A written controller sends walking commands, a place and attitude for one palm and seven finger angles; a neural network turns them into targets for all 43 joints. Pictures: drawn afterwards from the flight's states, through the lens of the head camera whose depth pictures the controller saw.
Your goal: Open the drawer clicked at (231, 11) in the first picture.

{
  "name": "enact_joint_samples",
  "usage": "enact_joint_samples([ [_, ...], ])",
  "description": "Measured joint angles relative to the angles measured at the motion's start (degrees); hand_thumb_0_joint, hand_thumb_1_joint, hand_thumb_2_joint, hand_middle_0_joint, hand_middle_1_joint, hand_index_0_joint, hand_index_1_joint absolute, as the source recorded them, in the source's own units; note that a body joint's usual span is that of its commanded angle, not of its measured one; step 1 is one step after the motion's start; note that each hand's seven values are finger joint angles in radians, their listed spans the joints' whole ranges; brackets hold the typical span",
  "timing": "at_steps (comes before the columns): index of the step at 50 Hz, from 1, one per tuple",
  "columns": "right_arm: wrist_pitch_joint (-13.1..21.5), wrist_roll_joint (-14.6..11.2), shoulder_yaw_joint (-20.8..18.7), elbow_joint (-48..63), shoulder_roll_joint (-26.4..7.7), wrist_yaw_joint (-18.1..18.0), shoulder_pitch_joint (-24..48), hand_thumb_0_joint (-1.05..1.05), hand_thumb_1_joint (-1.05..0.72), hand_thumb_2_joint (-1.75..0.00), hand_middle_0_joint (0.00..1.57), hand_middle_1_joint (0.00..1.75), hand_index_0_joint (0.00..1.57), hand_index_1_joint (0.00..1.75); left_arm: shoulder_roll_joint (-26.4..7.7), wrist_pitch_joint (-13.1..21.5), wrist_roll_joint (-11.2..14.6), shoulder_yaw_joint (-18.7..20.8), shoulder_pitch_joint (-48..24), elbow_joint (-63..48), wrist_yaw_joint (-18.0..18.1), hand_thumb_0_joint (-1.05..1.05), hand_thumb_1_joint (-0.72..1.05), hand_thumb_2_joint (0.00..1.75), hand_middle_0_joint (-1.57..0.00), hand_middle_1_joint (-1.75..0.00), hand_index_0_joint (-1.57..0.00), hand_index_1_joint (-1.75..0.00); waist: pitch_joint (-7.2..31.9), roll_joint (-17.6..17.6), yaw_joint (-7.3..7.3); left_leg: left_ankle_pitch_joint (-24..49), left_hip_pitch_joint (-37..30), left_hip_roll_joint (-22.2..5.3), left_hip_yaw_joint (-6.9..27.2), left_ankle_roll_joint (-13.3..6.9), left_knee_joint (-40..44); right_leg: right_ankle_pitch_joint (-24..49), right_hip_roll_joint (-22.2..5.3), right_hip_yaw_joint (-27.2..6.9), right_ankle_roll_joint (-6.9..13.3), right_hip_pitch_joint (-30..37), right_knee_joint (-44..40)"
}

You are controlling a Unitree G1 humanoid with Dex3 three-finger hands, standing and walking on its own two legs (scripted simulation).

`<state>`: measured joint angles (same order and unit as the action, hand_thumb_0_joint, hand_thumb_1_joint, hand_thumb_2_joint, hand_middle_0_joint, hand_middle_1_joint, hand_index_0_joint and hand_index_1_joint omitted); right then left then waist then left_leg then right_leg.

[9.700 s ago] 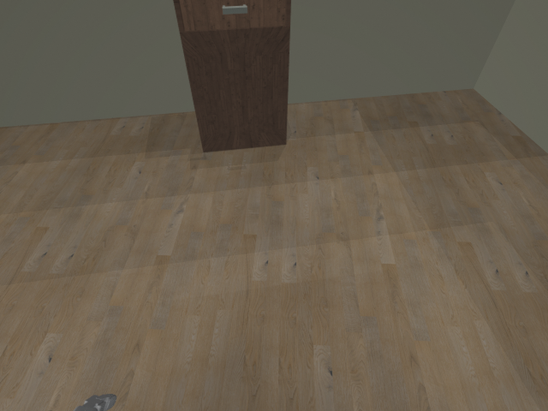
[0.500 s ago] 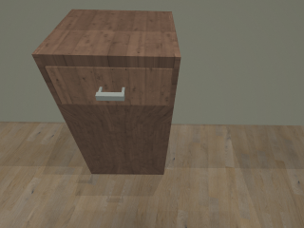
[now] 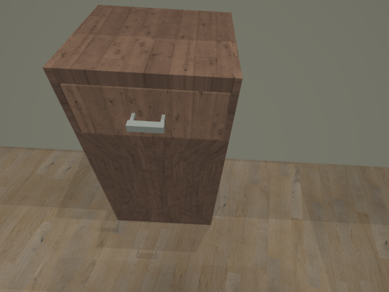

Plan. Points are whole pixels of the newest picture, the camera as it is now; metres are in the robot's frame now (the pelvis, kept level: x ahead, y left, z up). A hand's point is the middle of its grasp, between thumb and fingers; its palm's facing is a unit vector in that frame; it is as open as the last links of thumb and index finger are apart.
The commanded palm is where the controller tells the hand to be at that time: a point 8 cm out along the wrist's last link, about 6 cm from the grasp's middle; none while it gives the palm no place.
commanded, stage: raise the hand with hooked fingers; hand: left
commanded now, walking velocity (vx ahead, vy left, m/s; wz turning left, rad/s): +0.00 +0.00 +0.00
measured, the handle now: (147, 121) +0.55 +0.18 +0.01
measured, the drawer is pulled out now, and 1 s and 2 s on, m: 0.00 0.00 0.00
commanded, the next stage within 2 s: move the hooked fingers above the handle in 1.84 s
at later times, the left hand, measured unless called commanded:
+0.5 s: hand (90, 290) +0.13 +0.21 -0.05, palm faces -0.06 -0.11 -0.99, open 9.3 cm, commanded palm +0.16 +0.21 +0.03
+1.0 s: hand (113, 188) +0.30 +0.19 +0.06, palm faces +0.18 -0.07 -0.98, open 12.3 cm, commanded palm +0.26 +0.19 +0.11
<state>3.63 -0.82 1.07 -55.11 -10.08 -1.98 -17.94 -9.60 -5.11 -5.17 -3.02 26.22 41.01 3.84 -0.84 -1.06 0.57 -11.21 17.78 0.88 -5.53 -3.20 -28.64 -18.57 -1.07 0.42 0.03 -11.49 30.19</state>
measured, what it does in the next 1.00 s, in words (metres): shifts its weight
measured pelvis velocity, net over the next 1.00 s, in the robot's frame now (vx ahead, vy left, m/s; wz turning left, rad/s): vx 0.04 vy -0.04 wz -0.09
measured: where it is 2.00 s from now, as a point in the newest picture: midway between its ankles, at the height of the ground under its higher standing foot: outside the picture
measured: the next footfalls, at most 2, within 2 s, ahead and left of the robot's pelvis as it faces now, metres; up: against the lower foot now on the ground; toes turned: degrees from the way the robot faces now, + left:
none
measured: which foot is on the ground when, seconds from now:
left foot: down 0.00-1.00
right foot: down 0.00-1.00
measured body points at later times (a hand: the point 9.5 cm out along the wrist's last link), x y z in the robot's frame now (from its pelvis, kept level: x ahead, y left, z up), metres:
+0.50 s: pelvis +0.01 -0.06 -0.04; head +0.05 -0.08 +0.41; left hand +0.13 +0.21 +0.01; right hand +0.29 -0.27 -0.11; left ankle +0.05 +0.08 -0.73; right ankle -0.02 -0.12 -0.73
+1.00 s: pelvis +0.04 -0.04 -0.02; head +0.06 -0.09 +0.42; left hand +0.28 +0.19 +0.11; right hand +0.19 -0.32 -0.14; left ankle +0.05 +0.10 -0.73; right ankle -0.02 -0.12 -0.73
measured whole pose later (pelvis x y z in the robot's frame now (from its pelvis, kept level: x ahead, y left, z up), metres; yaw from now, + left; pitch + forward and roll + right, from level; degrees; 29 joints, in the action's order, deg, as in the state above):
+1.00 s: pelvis +0.04 -0.04 -0.02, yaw -5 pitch +8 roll +2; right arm -4.9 1.9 -4.5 -37.2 -17.6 -1.2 -8.7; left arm -24.3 -0.6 -53.4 2.4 18.9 -8.1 21.1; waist 6.6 3.8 3.0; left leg -19.7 28.8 2.3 3.4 1.1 -40.3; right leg -26.5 3.2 -3.7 3.0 -25.3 44.0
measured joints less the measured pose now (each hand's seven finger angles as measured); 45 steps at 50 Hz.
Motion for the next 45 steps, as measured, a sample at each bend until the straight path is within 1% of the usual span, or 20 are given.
enact_joint_samples([
  [2, 6.03, -1.36, 0.17, 2.82, -0.17, -1.95, -1.3, 0.01, -0.92, -0.9, 0.2, 0.3, 0.2, 0.3, -3.02, 0.59, -1.4, -0.27, 3.84, -16.77, 4.93, 0.03, 0.92, 0.89, -0.2, -0.31, -0.21, -0.31, 1.09, -0.91, 0.84, -0.34, 0.77, 0.83, -0.6, 0.34, -0.41, -2.4, -0.7, 0.14, 1.16, -2.87, 4.38],
  [3, 7.83, -1.79, 0.02, 4.44, -0.46, -2.5, -1.3, 0.01, -0.92, -0.9, 0.2, 0.3, 0.2, 0.3, -4.31, 0.23, -1.94, -0.39, 4.29, -23.28, 6.86, 0.04, 0.92, 0.89, -0.21, -0.31, -0.21, -0.31, 1.64, -0.94, 0.65, -0.51, 1.29, 1.41, -0.65, 0.38, -0.91, -2.58, -0.91, 0.24, 1.4, -3.97, 5.5],
  [4, 9.22, -1.89, -0.17, 6.13, -1.1, -2.86, -1.0, 0.01, -0.92, -0.9, 0.2, 0.3, 0.2, 0.3, -5.21, -0.1, -3.56, -0.67, 3.87, -28.63, 8.42, 0.04, 0.91, 0.88, -0.21, -0.32, -0.21, -0.32, 2.23, -0.26, 0.25, -0.83, 2.05, 1.78, -0.34, 0.35, -1.85, -2.92, -1.1, 0.34, 1.37, -4.72, 6.69],
  [6, 10.55, -1.08, -0.5, 9.23, -3.0, -3.04, 0.71, 0.01, -0.92, -0.9, 0.2, 0.3, 0.2, 0.3, -6.18, 0.01, -9.69, -1.39, 1.48, -35.7, 11.39, 0.04, 0.89, 0.87, -0.2, -0.34, -0.21, -0.33, 3.94, 2.52, -0.67, -1.84, 4.28, 1.64, 0.47, 0.26, -4.35, -3.94, -1.03, 1.11, 0.77, -6.07, 8.06],
  [7, 10.31, -0.39, -0.71, 10.83, -3.81, -2.78, 2.01, 0.01, -0.91, -0.9, 0.2, 0.3, 0.2, 0.3, -6.54, 0.3, -13.87, -1.53, -0.03, -37.68, 12.83, 0.03, 0.87, 0.87, -0.21, -0.35, -0.21, -0.34, 4.99, 3.9, -1.08, -2.36, 5.6, 1.38, 0.67, 0.31, -5.55, -4.29, -0.79, 1.3, 0.73, -7.07, 8.65],
  [10, 6.74, 1.7, -1.65, 15.47, -4.39, -1.04, 6.85, 0.01, -0.91, -0.9, 0.2, 0.3, 0.2, 0.3, -7.17, 1.69, -28.0, -0.77, -3.6, -39.29, 16.59, 0.02, 0.81, 0.85, -0.2, -0.38, -0.21, -0.38, 7.65, 5.71, -1.16, -3.8, 9.65, 0.18, -0.08, 0.83, -8.71, -5.29, 0.2, 0.48, 1.28, -11.45, 11.58],
  [12, 2.87, 2.21, -2.28, 17.94, -3.81, 0.49, 9.79, 0.01, -0.91, -0.9, 0.2, 0.3, 0.2, 0.3, -6.88, 2.59, -36.39, -0.48, -3.75, -38.62, 17.34, 0.02, 0.76, 0.83, -0.2, -0.4, -0.21, -0.4, 8.45, 4.97, -0.09, -4.46, 11.22, -0.73, -1.18, 1.37, -9.81, -5.83, 0.99, -0.7, 1.83, -13.85, 13.32],
  [13, 0.97, 2.3, -2.45, 18.95, -3.53, 1.2, 10.89, 0.01, -0.91, -0.9, 0.2, 0.3, 0.2, 0.3, -6.8, 3.19, -39.84, -0.62, -3.06, -38.32, 17.29, 0.01, 0.74, 0.82, -0.2, -0.42, -0.21, -0.42, 8.77, 4.1, 0.66, -4.7, 11.92, -1.09, -1.65, 1.7, -10.15, -6.1, 1.31, -1.2, 2.15, -14.99, 14.12],
  [16, -3.14, 2.79, -2.64, 21.47, -3.35, 2.77, 12.85, 0.01, -0.91, -0.9, 0.2, 0.3, 0.2, 0.3, -7.19, 5.56, -47.62, -1.21, 0.96, -38.15, 16.96, 0.01, 0.67, 0.79, -0.21, -0.46, -0.22, -0.46, 8.79, 0.78, 3.12, -5.4, 14.18, -1.89, -1.86, 2.7, -11.6, -7.16, 2.06, -1.43, 3.21, -17.77, 16.39],
  [19, -5.63, 4.09, -2.89, 23.33, -4.17, 2.92, 13.63, 0.01, -0.91, -0.9, 0.2, 0.3, 0.2, 0.3, -9.06, 7.85, -52.5, -0.69, 5.7, -38.69, 17.83, 0.0, 0.59, 0.76, -0.22, -0.5, -0.23, -0.5, 7.71, -1.38, 5.52, -6.33, 16.24, -2.48, -0.36, 3.54, -13.83, -8.3, 2.67, 0.05, 4.31, -19.03, 17.91],
  [21, -6.77, 5.08, -3.31, 23.78, -4.92, 2.32, 14.12, 0.01, -0.91, -0.9, 0.2, 0.3, 0.2, 0.3, -11.01, 9.13, -53.91, 0.51, 7.61, -39.68, 18.86, 0.0, 0.53, 0.74, -0.23, -0.53, -0.24, -0.53, 7.25, -1.31, 6.76, -7.18, 17.57, -2.68, 1.24, 3.86, -15.87, -9.17, 2.93, 1.62, 4.93, -19.3, 18.83],
  [24, -7.1, 5.72, -3.93, 23.08, -5.75, 1.09, 15.31, 0.01, -0.91, -0.9, 0.2, 0.3, 0.2, 0.3, -13.68, 10.96, -53.02, 2.95, 6.65, -41.81, 20.86, 0.0, 0.45, 0.71, -0.25, -0.58, -0.26, -0.58, 7.04, 0.63, 7.67, -8.76, 19.47, -2.63, 3.87, 3.72, -19.52, -10.72, 3.11, 4.15, 5.51, -19.36, 20.48],
  [26, -6.68, 5.87, -3.96, 22.59, -5.69, 0.73, 16.09, 0.01, -0.91, -0.9, 0.19, 0.3, 0.2, 0.3, -14.52, 12.14, -51.8, 4.83, 3.93, -43.13, 21.9, 0.0, 0.4, 0.69, -0.26, -0.61, -0.27, -0.61, 7.3, 2.16, 7.64, -9.74, 20.65, -2.5, 5.05, 3.51, -21.67, -11.7, 3.15, 5.2, 5.73, -19.76, 21.81],
  [29, -6.2, 5.94, -3.18, 22.07, -4.43, 0.76, 16.89, 0.01, -0.91, -0.9, 0.19, 0.3, 0.2, 0.3, -14.75, 12.96, -50.82, 6.71, -2.36, -43.84, 22.49, 0.0, 0.33, 0.66, -0.26, -0.66, -0.27, -0.65, 7.67, 3.45, 6.96, -10.61, 21.8, -2.04, 6.08, 3.47, -23.26, -12.6, 3.15, 5.45, 5.82, -20.82, 23.42],
  [31, -6.61, 5.51, -2.21, 21.63, -3.16, 1.17, 16.97, 0.01, -0.91, -0.9, 0.19, 0.3, 0.2, 0.3, -14.6, 11.72, -50.65, 6.77, -6.44, -43.18, 21.57, 0.0, 0.29, 0.64, -0.26, -0.69, -0.27, -0.68, 7.86, 3.6, 6.22, -10.53, 21.71, -1.78, 6.18, 3.84, -22.64, -12.47, 3.28, 4.73, 5.93, -21.31, 23.43],
  [33, -7.65, 4.5, -1.14, 21.35, -2.0, 1.53, 16.35, 0.01, -0.91, -0.9, 0.2, 0.3, 0.2, 0.3, -14.29, 8.76, -50.03, 5.88, -8.83, -42.5, 19.17, 0.0, 0.24, 0.62, -0.26, -0.71, -0.27, -0.71, 7.8, 3.5, 5.35, -9.96, 20.35, -1.51, 5.94, 4.35, -20.57, -11.76, 3.47, 3.42, 5.86, -20.84, 22.26],
  [35, -8.71, 3.65, -0.1, 21.2, -1.31, 1.68, 15.14, 0.01, -0.91, -0.9, 0.2, 0.3, 0.2, 0.3, -14.2, 5.83, -49.03, 4.94, -8.83, -42.73, 16.17, 0.0, 0.2, 0.6, -0.26, -0.74, -0.27, -0.74, 7.54, 3.18, 4.61, -8.88, 18.12, -0.79, 6.22, 4.33, -17.94, -10.76, 3.75, 1.48, 5.47, -19.56, 20.4],
  [37, -9.32, 3.19, 0.78, 20.94, -1.26, 1.69, 13.85, 0.01, -0.91, -0.9, 0.2, 0.3, 0.2, 0.3, -14.69, 4.18, -48.07, 4.64, -6.76, -43.71, 13.59, 0.0, 0.16, 0.58, -0.26, -0.77, -0.27, -0.77, 7.29, 2.79, 4.03, -8.28, 15.66, -0.08, 6.9, 3.56, -15.64, -9.78, 4.26, -0.95, 5.11, -18.05, 18.6],
  [41, -9.22, 3.2, 0.19, 20.51, -3.17, 1.12, 10.93, 0.01, -0.91, -0.9, 0.2, 0.3, 0.2, 0.3, -15.72, 4.43, -46.98, 4.46, -1.89, -47.1, 10.97, 0.0, 0.07, 0.54, -0.27, -0.83, -0.28, -0.83, 7.12, 3.1, 2.98, -7.38, 12.27, 0.54, 7.86, 2.79, -13.1, -8.44, 5.07, -4.12, 4.62, -15.21, 15.51],
  [45, -8.11, 3.6, -2.65, 19.43, -6.05, 0.38, 8.94, 0.01, -0.91, -0.9, 0.2, 0.3, 0.2, 0.3, -15.77, 7.39, -47.56, 5.01, -1.55, -50.2, 13.72, 0.0, -0.03, 0.5, -0.29, -0.89, -0.29, -0.89, 7.29, 4.28, 2.35, -8.44, 11.19, 0.72, 8.64, 2.73, -12.06, -8.09, 5.15, -4.35, 4.07, -14.16, 14.19],
])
